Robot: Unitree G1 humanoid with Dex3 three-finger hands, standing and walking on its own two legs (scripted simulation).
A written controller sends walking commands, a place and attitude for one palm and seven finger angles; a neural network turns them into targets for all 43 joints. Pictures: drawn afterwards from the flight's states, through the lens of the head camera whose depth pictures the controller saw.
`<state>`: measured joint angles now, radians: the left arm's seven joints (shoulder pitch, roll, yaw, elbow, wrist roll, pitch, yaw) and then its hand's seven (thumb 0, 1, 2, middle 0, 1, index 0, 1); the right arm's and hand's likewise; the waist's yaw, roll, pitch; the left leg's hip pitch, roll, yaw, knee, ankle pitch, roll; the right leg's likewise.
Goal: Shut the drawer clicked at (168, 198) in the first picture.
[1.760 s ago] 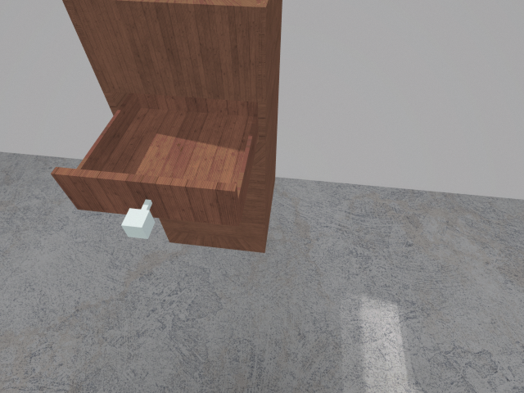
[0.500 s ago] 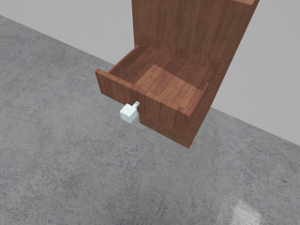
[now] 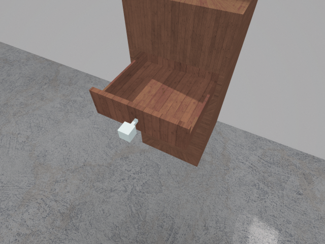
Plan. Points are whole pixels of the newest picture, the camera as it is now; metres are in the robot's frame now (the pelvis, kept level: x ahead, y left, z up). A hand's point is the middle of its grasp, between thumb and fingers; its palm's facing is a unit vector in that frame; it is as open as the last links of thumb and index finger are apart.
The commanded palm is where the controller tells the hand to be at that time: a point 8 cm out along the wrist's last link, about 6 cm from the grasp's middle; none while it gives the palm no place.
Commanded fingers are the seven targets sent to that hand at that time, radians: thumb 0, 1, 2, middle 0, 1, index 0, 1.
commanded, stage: look at it before walking up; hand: left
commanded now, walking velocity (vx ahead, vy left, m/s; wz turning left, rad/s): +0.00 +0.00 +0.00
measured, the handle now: (130, 127) +0.48 +0.13 -0.07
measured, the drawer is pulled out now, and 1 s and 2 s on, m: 0.30 0.30 0.30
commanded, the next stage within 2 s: turn to face it in 0.38 s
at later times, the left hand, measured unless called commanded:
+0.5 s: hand out of the picture -0.03 +0.15 -0.18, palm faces +0.06 -0.98 -0.17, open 7.3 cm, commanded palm none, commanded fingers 0.00 0.90 0.90 -0.20 -0.30 -0.20 -0.30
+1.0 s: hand out of the picture +0.09 +0.17 -0.17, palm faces -0.15 -0.93 -0.33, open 7.3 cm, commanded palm none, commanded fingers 0.00 0.90 0.90 -0.20 -0.30 -0.20 -0.30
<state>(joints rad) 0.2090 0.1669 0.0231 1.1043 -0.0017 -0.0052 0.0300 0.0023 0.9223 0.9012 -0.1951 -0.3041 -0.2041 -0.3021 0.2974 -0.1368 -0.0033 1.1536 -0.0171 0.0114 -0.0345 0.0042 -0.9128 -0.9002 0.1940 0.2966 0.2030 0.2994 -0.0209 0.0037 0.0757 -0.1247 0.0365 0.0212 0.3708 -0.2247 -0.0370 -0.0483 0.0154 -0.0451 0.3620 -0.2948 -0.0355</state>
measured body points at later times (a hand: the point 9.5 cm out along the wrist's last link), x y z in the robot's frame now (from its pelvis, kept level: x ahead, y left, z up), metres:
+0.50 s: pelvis -0.01 -0.01 +0.00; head +0.02 -0.01 +0.45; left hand -0.03 +0.21 -0.16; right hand -0.01 -0.23 -0.16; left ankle -0.02 +0.14 -0.74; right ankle -0.06 -0.09 -0.74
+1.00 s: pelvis -0.03 -0.04 -0.02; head +0.03 -0.08 +0.42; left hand +0.10 +0.22 -0.15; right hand -0.04 -0.29 -0.19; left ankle -0.03 +0.13 -0.71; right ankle -0.06 -0.11 -0.75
